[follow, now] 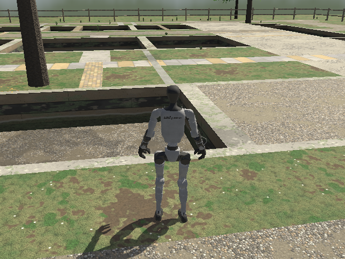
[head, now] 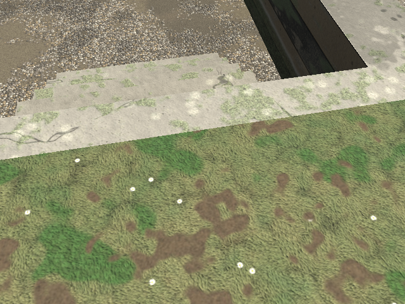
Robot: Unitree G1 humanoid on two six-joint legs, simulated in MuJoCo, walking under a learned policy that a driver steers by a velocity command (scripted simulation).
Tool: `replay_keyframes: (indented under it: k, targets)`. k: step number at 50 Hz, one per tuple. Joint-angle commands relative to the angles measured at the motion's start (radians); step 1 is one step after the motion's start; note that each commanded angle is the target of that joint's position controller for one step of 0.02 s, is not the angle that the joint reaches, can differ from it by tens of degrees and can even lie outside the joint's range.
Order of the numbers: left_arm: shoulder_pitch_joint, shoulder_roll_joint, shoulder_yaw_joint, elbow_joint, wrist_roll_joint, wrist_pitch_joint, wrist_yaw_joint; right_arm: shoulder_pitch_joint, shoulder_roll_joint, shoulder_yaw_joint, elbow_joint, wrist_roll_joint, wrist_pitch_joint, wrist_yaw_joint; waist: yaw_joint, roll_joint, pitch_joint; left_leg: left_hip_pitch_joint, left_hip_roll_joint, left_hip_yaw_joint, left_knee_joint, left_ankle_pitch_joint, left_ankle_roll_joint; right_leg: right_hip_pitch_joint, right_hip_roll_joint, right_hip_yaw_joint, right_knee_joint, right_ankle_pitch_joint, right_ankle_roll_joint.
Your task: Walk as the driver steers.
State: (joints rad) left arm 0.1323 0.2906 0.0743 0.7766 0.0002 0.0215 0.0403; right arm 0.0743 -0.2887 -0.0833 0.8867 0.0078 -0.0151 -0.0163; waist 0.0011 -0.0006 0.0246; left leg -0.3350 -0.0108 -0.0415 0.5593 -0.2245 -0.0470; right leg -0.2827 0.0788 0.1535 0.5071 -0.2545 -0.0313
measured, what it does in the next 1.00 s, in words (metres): steps on the spot, turning left: left foot, then left foot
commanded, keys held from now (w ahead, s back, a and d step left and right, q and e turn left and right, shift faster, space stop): q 0.78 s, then e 0.22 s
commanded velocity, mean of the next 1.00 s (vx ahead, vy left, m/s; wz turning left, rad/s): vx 0.00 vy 0.00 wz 0.33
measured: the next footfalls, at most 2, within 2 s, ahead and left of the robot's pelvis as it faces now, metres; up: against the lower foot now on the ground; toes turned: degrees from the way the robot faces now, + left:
left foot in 0.02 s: +0.05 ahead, +0.13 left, +0.00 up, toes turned -2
left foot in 0.66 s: +0.01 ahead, +0.18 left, +0.00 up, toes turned +12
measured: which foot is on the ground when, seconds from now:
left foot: up 0.00-0.00, down 0.02-0.34, up 0.36-0.64, down 0.66-1.00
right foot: down 0.00-0.66, up 0.68-1.00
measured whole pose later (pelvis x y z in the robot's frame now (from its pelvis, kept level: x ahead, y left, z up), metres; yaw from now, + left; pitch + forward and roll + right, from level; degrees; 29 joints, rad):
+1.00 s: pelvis +0.00 +0.07 +0.00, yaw +24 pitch +1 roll +0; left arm 0.20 0.30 0.07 0.79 0.00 0.02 0.03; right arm 0.12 -0.24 -0.03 0.77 -0.02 0.00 -0.01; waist 0.01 -0.04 0.02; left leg -0.24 -0.08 -0.02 0.45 -0.23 0.07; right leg -0.39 -0.07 0.03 0.73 -0.32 0.07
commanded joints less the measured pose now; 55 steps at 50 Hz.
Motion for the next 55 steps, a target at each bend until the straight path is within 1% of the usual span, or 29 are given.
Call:
replay_keyframes:
  k: [1, 2, 3, 5, 7, 12, 15, 17, 18, 19, 20, 21, 22, 26, 29, 31, 32, 33, 34, 35, 36, 38, 41, 45, 48, 52, 53, 54, 55]
  targets:
    - [0.085, 0.027, -0.017, -0.01, 0.028, -0.015, -0.001, 0.034, -0.089, -0.002, -0.026, -0.03, -0.022, 0.019, 0.016, 0.0, -0.16, 0.265, 0.139, -0.135, -0.229, 0.369, 0.068, 0.038, -0.139, 0.086, 0.02, 0.156, -0.043]
    - [0.159, 0.035, -0.013, 0.003, 0.045, -0.025, -0.008, -0.021, -0.128, 0.004, -0.041, -0.039, -0.02, 0.016, 0.104, 0.15, -0.136, 0.262, 0.238, -0.242, -0.179, 0.591, 0.16, -0.008, -0.053, 0.012, 0.058, -0.134, 0.003]
    - [0.118, 0.066, -0.008, -0.006, 0.044, -0.029, -0.008, -0.067, -0.095, 0.016, -0.041, -0.041, -0.02, 0.02, 0.098, 0.193, -0.113, 0.133, 0.279, -0.293, -0.208, 0.441, 0.253, 0.052, -0.084, -0.014, 0.004, -0.117, 0.038]
    - [0.013, 0.132, 0.011, -0.002, 0.027, -0.028, 0.0, -0.062, -0.13, 0.005, -0.043, -0.019, -0.022, 0.026, 0.038, 0.145, -0.069, 0.082, 0.165, -0.236, -0.209, 0.218, 0.184, 0.104, -0.069, -0.046, -0.006, 0.013, 0.042]
    - [0.006, 0.131, 0.017, -0.008, 0.015, -0.017, 0.008, -0.051, -0.181, -0.006, -0.048, 0.0, -0.026, 0.023, 0.033, 0.153, -0.047, 0.073, 0.151, -0.262, -0.206, 0.181, 0.175, 0.083, -0.062, -0.066, 0.016, 0.022, 0.036]
    - [0.019, 0.085, 0.023, -0.004, 0.007, -0.031, 0.008, -0.004, -0.169, -0.013, -0.067, 0.01, -0.001, -0.004, 0.012, 0.141, -0.08, 0.11, 0.155, -0.348, -0.157, 0.271, 0.223, 0.042, -0.042, -0.105, 0.057, 0.007, 0.033]
    - [0.06, 0.095, 0.035, 0.003, 0.006, -0.035, 0.003, -0.029, -0.161, -0.015, -0.106, 0.016, 0.019, -0.013, 0.023, 0.076, -0.098, 0.037, 0.103, -0.319, -0.09, 0.263, 0.191, 0.111, -0.072, -0.093, 0.01, 0.059, 0.007]
    - [0.1, 0.147, 0.051, 0.009, 0.012, -0.031, 0.007, -0.05, -0.131, -0.01, -0.136, 0.025, 0.027, -0.012, 0.025, -0.096, -0.077, -0.13, -0.011, -0.168, 0.079, 0.091, 0.108, 0.202, -0.215, 0.042, -0.107, 0.178, -0.077]
    - [0.11, 0.17, 0.055, 0.004, 0.024, -0.032, 0.008, -0.033, -0.114, -0.005, -0.144, 0.02, 0.028, -0.007, 0.026, -0.214, -0.072, -0.233, -0.066, -0.076, 0.218, -0.124, 0.069, 0.253, -0.375, 0.193, -0.168, 0.329, -0.171]
    - [0.074, 0.148, 0.045, -0.024, 0.033, -0.038, 0.013, -0.02, -0.138, -0.017, -0.143, 0.013, 0.029, -0.002, 0.024, -0.232, -0.079, -0.293, -0.041, -0.043, 0.46, -0.407, 0.042, 0.256, -0.508, 0.273, -0.182, 0.5, -0.261]
    - [0.049, 0.133, 0.035, -0.046, 0.031, -0.043, 0.019, -0.009, -0.164, -0.032, -0.137, 0.014, 0.031, 0.004, 0.009, -0.134, -0.078, -0.299, -0.006, -0.07, 0.599, -0.413, 0.03, 0.23, -0.513, 0.238, -0.173, 0.565, -0.276]
    - [0.004, 0.134, 0.034, -0.06, 0.02, -0.045, 0.022, 0.009, -0.153, -0.035, -0.13, 0.022, 0.04, 0.006, -0.017, -0.076, -0.061, -0.294, 0.021, -0.068, 0.624, -0.356, 0.018, 0.211, -0.466, 0.146, -0.159, 0.543, -0.237]
    - [-0.018, 0.146, 0.037, -0.06, 0.008, -0.046, 0.022, 0.006, -0.124, -0.025, -0.131, 0.022, 0.048, 0.008, -0.019, -0.068, -0.035, -0.303, 0.04, -0.048, 0.566, -0.288, 0.005, 0.206, -0.419, 0.069, -0.165, 0.499, -0.197]
    - [0.02, 0.182, 0.049, -0.046, 0.006, -0.027, 0.024, -0.052, -0.076, 0.0, -0.183, 0.021, 0.054, 0.035, 0.029, -0.142, -0.058, -0.175, 0.049, 0.054, 0.335, -0.185, -0.021, 0.203, -0.347, -0.106, -0.152, 0.498, -0.167]
    - [0.034, 0.208, 0.058, -0.041, -0.008, -0.021, 0.016, -0.033, -0.11, -0.01, -0.202, 0.023, 0.06, 0.052, 0.031, -0.17, -0.089, -0.058, 0.026, 0.113, 0.168, -0.139, 0.004, 0.199, -0.372, -0.138, -0.113, 0.471, -0.151]
    - [0.02, 0.204, 0.058, -0.039, -0.026, -0.022, 0.008, 0.036, -0.119, -0.022, -0.188, 0.019, 0.067, 0.056, -0.01, -0.155, -0.095, 0.068, -0.007, 0.152, -0.014, -0.004, 0.046, 0.149, -0.365, -0.179, -0.031, 0.385, -0.101]
    - [0.071, 0.173, 0.05, -0.017, -0.023, -0.027, 0.0, 0.09, -0.145, -0.037, -0.173, 0.016, 0.07, 0.045, -0.02, -0.096, -0.109, 0.195, -0.02, 0.118, -0.105, 0.096, 0.081, 0.075, -0.331, -0.231, 0.074, 0.285, -0.043]
    - [0.096, 0.126, 0.037, -0.027, 0.014, -0.031, -0.009, 0.143, -0.256, -0.07, -0.179, 0.016, 0.068, 0.026, -0.019, 0.135, -0.125, 0.379, 0.156, -0.157, -0.154, 0.44, 0.16, -0.152, -0.237, -0.315, 0.341, -0.017, 0.056]
    - [0.02, 0.073, 0.015, -0.097, 0.042, -0.036, -0.006, 0.154, -0.332, -0.072, -0.208, -0.017, 0.052, 0.023, -0.028, 0.306, -0.166, 0.412, 0.407, -0.533, -0.17, 0.699, 0.394, -0.392, -0.087, -0.232, 0.588, -0.495, 0.115]
    - [-0.039, 0.126, 0.029, -0.111, 0.01, -0.037, -0.001, 0.173, -0.292, -0.062, -0.21, -0.038, 0.027, 0.034, -0.084, 0.168, -0.221, 0.362, 0.418, -0.534, -0.214, 0.557, 0.457, -0.398, -0.097, -0.096, 0.722, -0.472, 0.109]
    - [-0.049, 0.142, 0.035, -0.11, -0.01, -0.033, 0.003, 0.12, -0.261, -0.053, -0.212, -0.029, 0.009, 0.033, -0.052, 0.141, -0.147, 0.307, 0.352, -0.434, -0.227, 0.426, 0.399, -0.414, -0.115, -0.081, 0.734, -0.379, 0.091]
    - [-0.024, 0.161, 0.048, -0.084, 0.007, -0.023, 0.023, 0.026, -0.195, -0.036, -0.223, 0.005, 0.007, 0.015, -0.006, 0.097, -0.077, 0.21, 0.25, -0.323, -0.234, 0.254, 0.289, -0.393, -0.144, -0.071, 0.647, -0.215, 0.086]
    - [0.052, 0.134, 0.045, -0.062, 0.006, -0.022, 0.016, 0.016, -0.15, -0.014, -0.233, -0.009, 0.012, -0.003, 0.022, 0.112, -0.131, 0.166, 0.209, -0.236, -0.237, 0.313, 0.282, -0.283, -0.12, -0.097, 0.629, -0.099, 0.102]
    - [0.032, 0.066, 0.011, -0.056, 0.004, -0.018, 0.003, 0.025, -0.08, 0.019, -0.198, -0.024, 0.003, -0.01, 0.002, 0.12, -0.123, 0.144, 0.183, -0.157, -0.252, 0.215, 0.266, -0.161, -0.162, -0.101, 0.367, -0.038, 0.113]
    - [0.009, 0.084, 0.004, -0.059, -0.005, -0.019, -0.011, 0.041, -0.101, 0.021, -0.165, -0.041, 0.001, 0.0, -0.028, 0.138, -0.069, 0.091, 0.194, -0.158, -0.278, 0.08, 0.272, -0.048, -0.158, -0.129, 0.217, -0.063, 0.104]
    - [0.032, 0.119, 0.009, -0.068, -0.008, -0.029, -0.017, 0.035, -0.153, 0.009, -0.149, -0.012, 0.012, -0.003, 0.002, 0.095, -0.016, 0.12, 0.209, -0.176, -0.21, 0.128, 0.249, -0.004, -0.123, -0.163, 0.002, 0.032, 0.064]
    - [0.035, 0.136, 0.011, -0.074, -0.001, -0.032, -0.017, 0.065, -0.153, 0.007, -0.14, -0.008, 0.012, -0.007, 0.001, 0.065, -0.024, 0.137, 0.192, -0.16, -0.177, 0.155, 0.217, 0.021, -0.136, -0.134, -0.042, 0.163, 0.048]
    - [0.037, 0.183, 0.02, -0.087, 0.004, -0.034, -0.015, 0.091, -0.15, 0.004, -0.145, -0.017, 0.008, -0.013, -0.023, -0.001, -0.051, 0.134, 0.147, -0.117, -0.109, 0.138, 0.178, 0.052, -0.182, -0.071, -0.007, 0.399, 0.023]
    - [0.038, 0.22, 0.033, -0.081, -0.007, -0.032, -0.017, 0.109, -0.14, 0.0, -0.157, -0.025, 0.004, -0.016, -0.056, -0.107, -0.078, 0.116, 0.062, -0.031, -0.064, 0.092, 0.139, 0.053, -0.207, -0.013, 0.016, 0.455, -0.024]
